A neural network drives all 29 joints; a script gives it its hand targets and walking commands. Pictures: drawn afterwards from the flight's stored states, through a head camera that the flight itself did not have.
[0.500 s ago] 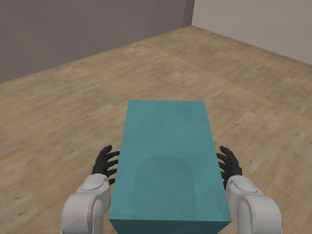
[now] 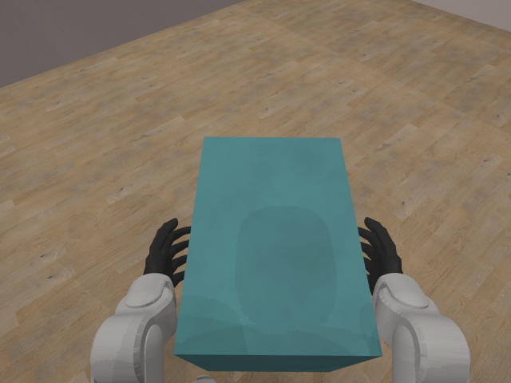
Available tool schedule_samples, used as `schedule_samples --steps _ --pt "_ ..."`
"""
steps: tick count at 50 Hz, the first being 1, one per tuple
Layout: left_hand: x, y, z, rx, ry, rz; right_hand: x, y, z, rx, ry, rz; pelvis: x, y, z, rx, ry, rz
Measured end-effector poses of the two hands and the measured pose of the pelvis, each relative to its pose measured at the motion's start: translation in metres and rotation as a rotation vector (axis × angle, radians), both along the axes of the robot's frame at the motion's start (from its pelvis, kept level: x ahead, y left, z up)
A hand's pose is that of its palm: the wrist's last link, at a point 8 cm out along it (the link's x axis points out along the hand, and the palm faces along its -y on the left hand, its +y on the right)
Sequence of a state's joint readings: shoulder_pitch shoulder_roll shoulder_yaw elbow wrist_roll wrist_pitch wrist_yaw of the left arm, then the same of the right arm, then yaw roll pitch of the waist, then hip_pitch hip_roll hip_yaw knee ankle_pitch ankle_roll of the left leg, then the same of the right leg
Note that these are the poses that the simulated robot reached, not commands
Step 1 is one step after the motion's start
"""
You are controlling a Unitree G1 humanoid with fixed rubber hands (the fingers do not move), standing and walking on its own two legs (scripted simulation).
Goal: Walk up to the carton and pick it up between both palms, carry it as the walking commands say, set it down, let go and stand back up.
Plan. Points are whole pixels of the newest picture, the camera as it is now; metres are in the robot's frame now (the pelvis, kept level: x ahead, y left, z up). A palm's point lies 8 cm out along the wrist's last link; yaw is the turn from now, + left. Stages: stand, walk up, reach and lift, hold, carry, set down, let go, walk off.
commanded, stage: carry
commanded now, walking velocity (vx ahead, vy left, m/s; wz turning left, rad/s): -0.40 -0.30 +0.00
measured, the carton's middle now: (270, 261) +0.31 +0.02 +0.02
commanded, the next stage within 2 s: none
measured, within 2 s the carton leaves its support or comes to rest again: neither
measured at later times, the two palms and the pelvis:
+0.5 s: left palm out of the picture +0.01 +0.01 +0.09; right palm out of the picture +0.02 -0.28 +0.10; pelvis -0.23 -0.15 +0.01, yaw +1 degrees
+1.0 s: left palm out of the picture -0.25 -0.12 +0.07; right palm out of the picture -0.23 -0.41 +0.11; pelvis -0.48 -0.29 +0.01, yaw +3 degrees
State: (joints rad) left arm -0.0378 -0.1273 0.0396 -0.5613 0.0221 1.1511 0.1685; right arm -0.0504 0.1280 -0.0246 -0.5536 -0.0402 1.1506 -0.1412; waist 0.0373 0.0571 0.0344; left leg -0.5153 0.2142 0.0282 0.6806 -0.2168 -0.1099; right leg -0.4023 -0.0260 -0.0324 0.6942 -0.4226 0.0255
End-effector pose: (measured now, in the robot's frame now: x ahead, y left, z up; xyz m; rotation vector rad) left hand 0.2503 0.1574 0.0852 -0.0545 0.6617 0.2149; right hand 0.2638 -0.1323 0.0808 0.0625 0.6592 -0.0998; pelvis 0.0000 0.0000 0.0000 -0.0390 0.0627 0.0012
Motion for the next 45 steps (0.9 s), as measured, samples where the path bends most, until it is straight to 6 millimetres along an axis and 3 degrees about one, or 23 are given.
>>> schedule_samples --steps 7,13,17,23,27,30,36,42,45 --pt "-0.058 -0.056 -0.006 0.016 0.034 -0.042 -0.066 -0.057 -0.006 0.015 0.034 -0.042 -0.058 -0.043 0.001 0.041 -0.019 -0.008" --pt "-0.105 -0.094 -0.013 -0.04 -0.032 -0.102 -0.129 -0.094 0.007 -0.044 -0.032 -0.1 -0.116 -0.07 -0.012 0.024 -0.02 -0.001" --pt "-0.154 -0.112 -0.021 -0.078 0.035 -0.084 -0.174 -0.111 0.007 -0.086 0.035 -0.08 -0.157 -0.094 -0.003 0.023 -0.044 0.012" --pt "-0.224 -0.133 -0.001 -0.053 0.028 -0.013 -0.225 -0.133 0.018 -0.059 0.027 -0.011 -0.213 -0.133 0.012 -0.014 -0.037 0.028" --pt "-0.263 -0.159 0.013 -0.026 -0.028 0.03 -0.254 -0.158 0.021 -0.03 -0.029 0.032 -0.253 -0.168 0.007 -0.017 -0.013 0.026" --pt "-0.293 -0.189 0.008 0.007 -0.033 0.021 -0.284 -0.189 0.009 0.002 -0.034 0.023 -0.285 -0.195 -0.003 -0.019 -0.016 0.022" --pt "-0.355 -0.239 -0.005 0.025 0.071 -0.056 -0.365 -0.24 -0.006 0.021 0.069 -0.054 -0.342 -0.223 0.005 0.045 -0.047 0.009" --pt "-0.4 -0.265 -0.01 -0.049 -0.018 -0.09 -0.42 -0.265 0.013 -0.052 -0.02 -0.09 -0.402 -0.246 -0.007 0.003 -0.019 0.019" --pt "-0.436 -0.271 -0.02 -0.103 0.019 -0.056 -0.447 -0.27 0.016 -0.105 0.018 -0.055 -0.434 -0.262 -0.001 0.004 -0.022 0.035"
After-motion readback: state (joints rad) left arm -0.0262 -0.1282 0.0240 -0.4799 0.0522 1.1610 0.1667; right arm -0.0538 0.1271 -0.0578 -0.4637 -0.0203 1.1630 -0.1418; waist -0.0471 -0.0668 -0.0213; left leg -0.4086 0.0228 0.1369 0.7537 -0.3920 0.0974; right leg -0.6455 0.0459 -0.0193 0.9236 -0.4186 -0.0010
